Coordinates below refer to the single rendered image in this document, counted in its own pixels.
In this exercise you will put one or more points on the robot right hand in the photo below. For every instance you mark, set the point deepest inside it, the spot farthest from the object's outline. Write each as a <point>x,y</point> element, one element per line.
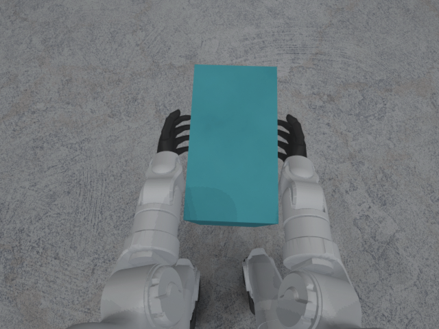
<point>296,140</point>

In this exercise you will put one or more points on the right robot forearm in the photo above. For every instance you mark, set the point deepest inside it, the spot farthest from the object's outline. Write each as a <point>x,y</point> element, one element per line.
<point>308,241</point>

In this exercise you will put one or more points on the left robot forearm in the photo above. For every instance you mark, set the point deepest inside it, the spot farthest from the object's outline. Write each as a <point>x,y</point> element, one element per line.
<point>155,229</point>

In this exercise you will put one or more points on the robot left thigh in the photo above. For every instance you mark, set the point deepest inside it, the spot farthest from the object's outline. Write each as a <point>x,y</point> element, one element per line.
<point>190,279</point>

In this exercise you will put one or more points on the right robot upper arm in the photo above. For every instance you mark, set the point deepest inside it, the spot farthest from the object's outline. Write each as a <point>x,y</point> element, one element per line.
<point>311,300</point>

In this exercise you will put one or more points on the carton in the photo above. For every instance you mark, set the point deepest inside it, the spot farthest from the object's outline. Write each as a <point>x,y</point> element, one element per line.
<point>232,167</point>

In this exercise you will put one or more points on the left robot shin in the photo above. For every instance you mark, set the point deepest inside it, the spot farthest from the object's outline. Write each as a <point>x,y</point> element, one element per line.
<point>184,261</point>

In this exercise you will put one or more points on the robot left hand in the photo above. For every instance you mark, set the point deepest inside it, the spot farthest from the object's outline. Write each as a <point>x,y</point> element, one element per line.
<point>168,140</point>

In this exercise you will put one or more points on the left robot upper arm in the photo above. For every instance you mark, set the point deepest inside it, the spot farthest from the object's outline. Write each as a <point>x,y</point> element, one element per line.
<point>145,297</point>

